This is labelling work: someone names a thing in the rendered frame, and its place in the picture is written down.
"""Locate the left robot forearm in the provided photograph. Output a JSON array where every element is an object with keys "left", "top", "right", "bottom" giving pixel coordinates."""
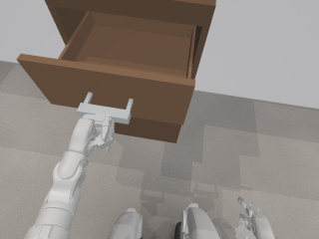
[{"left": 24, "top": 150, "right": 89, "bottom": 239}]

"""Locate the cabinet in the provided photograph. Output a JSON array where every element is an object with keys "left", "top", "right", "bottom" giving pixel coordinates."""
[{"left": 45, "top": 0, "right": 216, "bottom": 143}]

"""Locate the left robot hand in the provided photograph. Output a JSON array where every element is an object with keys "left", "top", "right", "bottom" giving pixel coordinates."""
[{"left": 69, "top": 113, "right": 115, "bottom": 157}]

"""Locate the drawer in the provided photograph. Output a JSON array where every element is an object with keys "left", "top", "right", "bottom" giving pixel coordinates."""
[{"left": 16, "top": 11, "right": 196, "bottom": 125}]

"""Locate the handle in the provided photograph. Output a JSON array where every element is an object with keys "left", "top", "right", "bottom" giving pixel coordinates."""
[{"left": 77, "top": 92, "right": 134, "bottom": 124}]

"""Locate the robot right shin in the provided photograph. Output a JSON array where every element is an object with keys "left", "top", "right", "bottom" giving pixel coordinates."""
[{"left": 180, "top": 203, "right": 198, "bottom": 239}]

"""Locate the left robot thigh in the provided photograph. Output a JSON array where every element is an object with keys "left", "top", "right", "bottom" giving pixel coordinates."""
[{"left": 108, "top": 211, "right": 143, "bottom": 239}]

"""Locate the right robot hand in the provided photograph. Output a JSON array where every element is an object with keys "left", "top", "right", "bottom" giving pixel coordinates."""
[{"left": 235, "top": 196, "right": 275, "bottom": 239}]

